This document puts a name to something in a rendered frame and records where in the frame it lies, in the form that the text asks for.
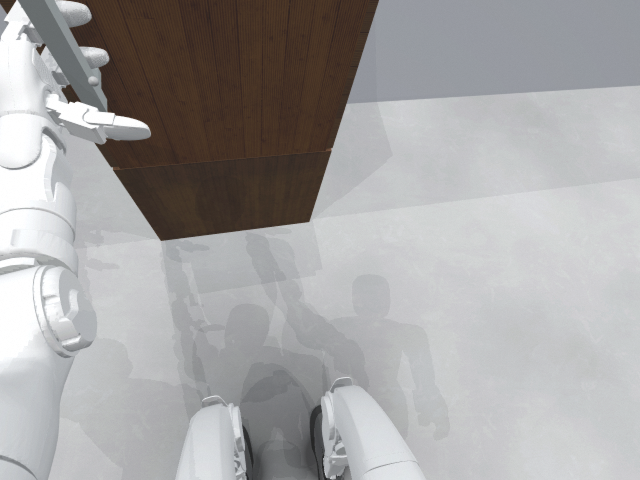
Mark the robot left forearm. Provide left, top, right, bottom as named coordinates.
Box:
left=0, top=113, right=79, bottom=279

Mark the right robot foot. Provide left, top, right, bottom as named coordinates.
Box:
left=310, top=405, right=344, bottom=480

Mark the cupboard door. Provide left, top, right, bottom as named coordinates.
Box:
left=12, top=0, right=370, bottom=169

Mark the right robot thigh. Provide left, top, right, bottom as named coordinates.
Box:
left=321, top=385, right=426, bottom=480

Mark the robot left upper arm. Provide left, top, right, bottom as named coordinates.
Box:
left=0, top=265, right=97, bottom=480

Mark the left robot hand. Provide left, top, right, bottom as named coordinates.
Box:
left=0, top=0, right=151, bottom=145

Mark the handle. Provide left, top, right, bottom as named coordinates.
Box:
left=18, top=0, right=107, bottom=112

